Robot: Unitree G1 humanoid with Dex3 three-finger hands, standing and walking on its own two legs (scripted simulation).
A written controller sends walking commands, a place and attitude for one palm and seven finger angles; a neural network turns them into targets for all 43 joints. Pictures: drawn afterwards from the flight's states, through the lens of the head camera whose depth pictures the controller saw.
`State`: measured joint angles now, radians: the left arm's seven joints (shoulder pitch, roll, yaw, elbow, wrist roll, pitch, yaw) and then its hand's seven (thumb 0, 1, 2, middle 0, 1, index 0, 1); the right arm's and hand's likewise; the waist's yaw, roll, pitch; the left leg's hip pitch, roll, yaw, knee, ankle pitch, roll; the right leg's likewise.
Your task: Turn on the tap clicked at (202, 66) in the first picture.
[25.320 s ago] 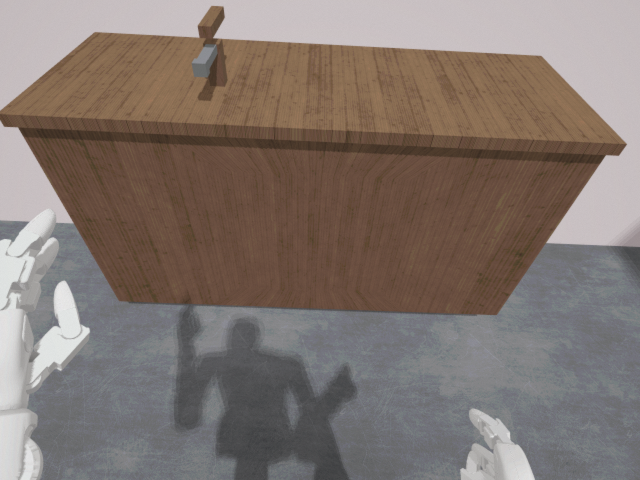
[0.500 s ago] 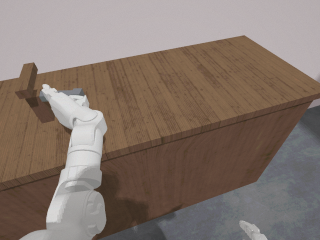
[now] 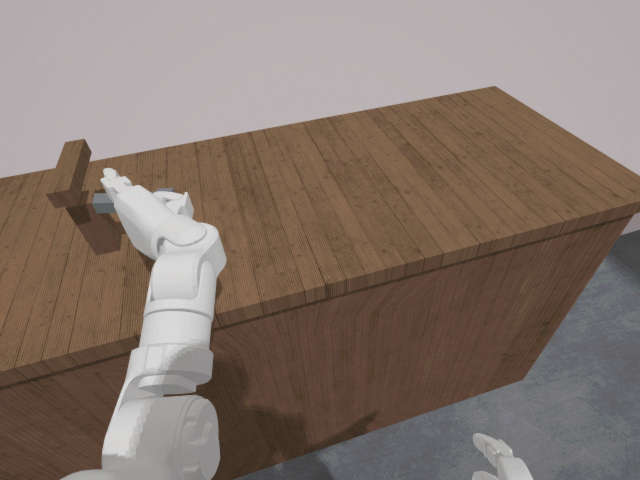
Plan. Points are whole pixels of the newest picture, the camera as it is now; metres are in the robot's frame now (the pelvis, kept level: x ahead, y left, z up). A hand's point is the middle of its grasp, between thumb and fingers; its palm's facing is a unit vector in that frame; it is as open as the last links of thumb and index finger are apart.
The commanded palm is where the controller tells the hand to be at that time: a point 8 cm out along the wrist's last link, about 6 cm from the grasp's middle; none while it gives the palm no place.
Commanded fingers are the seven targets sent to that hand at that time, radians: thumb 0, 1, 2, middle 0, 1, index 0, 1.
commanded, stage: lift the hand up off the lever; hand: left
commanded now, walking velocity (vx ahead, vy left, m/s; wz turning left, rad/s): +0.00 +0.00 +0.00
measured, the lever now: (165, 201) +0.45 +0.27 +0.14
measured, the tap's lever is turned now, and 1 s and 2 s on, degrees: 72 72 72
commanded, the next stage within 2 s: draw the hand back beside the body in 1.20 s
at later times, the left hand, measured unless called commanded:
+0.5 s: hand (173, 195) +0.39 +0.21 +0.19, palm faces +0.81 -0.58 -0.06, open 7.9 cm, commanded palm +0.34 +0.24 +0.20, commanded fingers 0.00 0.90 0.90 -0.15 -0.15 -0.15 -0.15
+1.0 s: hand (164, 177) +0.40 +0.22 +0.21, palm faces +0.80 -0.60 -0.02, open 7.9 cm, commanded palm +0.34 +0.24 +0.22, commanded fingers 0.00 0.90 0.90 -0.15 -0.15 -0.15 -0.15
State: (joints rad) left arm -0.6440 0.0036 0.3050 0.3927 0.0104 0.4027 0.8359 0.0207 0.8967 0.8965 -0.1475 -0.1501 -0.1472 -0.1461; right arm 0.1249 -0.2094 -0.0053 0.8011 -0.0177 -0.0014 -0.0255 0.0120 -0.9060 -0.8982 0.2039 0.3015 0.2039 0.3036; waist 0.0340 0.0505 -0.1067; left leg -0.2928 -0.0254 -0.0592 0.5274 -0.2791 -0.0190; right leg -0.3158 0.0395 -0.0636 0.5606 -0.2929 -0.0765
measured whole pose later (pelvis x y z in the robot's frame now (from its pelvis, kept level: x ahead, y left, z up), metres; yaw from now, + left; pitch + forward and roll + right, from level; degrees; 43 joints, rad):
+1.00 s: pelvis +0.01 +0.01 +0.01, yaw +0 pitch +1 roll +1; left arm -0.66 0.04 0.31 0.28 -0.01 0.50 0.80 0.02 0.90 0.90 -0.15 -0.15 -0.15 -0.15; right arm 0.10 -0.22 0.00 0.82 0.00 0.00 -0.02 0.01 -0.91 -0.90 0.20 0.30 0.20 0.30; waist 0.05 0.05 -0.09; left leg -0.22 -0.03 -0.05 0.47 -0.27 -0.01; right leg -0.24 0.04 -0.06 0.50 -0.28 -0.07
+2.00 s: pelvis -0.02 +0.02 +0.02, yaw -3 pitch -6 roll +0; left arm 0.05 0.32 0.20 -0.10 -0.09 -0.09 0.10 0.02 0.89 0.90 -0.18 -0.23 -0.18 -0.23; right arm 0.17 -0.20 0.03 0.67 0.01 -0.06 -0.06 0.01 -0.90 -0.90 0.20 0.30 0.20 0.30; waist 0.03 0.06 0.05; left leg -0.03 0.00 -0.01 0.30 -0.16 0.00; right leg -0.05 0.06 -0.01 0.29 -0.13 -0.06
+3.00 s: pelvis -0.02 +0.03 +0.01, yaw -1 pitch -5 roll -1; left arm 0.40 0.33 0.29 -0.36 -0.06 -0.13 0.11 0.02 0.89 0.90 -0.21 -0.30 -0.20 -0.30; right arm 0.17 -0.22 0.02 0.63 0.00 -0.08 -0.05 0.01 -0.90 -0.90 0.21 0.30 0.21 0.30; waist 0.04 0.06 0.04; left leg -0.09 -0.02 -0.03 0.37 -0.19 0.01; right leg -0.08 0.05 -0.04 0.31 -0.15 -0.04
